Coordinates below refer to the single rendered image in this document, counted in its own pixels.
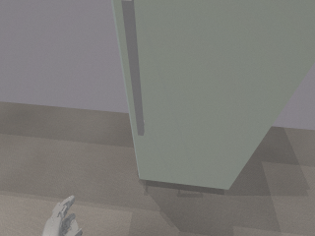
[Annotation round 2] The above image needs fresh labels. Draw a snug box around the robot left hand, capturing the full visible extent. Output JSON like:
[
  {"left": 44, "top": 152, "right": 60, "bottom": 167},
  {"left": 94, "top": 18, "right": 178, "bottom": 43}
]
[{"left": 41, "top": 195, "right": 82, "bottom": 236}]

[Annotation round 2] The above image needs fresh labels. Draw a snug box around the handle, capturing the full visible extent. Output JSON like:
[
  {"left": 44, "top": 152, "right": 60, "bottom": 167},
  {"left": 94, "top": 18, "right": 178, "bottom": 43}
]
[{"left": 121, "top": 0, "right": 145, "bottom": 136}]

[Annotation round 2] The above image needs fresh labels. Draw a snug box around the fridge door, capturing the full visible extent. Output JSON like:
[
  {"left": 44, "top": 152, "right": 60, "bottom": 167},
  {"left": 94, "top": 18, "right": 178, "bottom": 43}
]
[{"left": 113, "top": 0, "right": 315, "bottom": 190}]

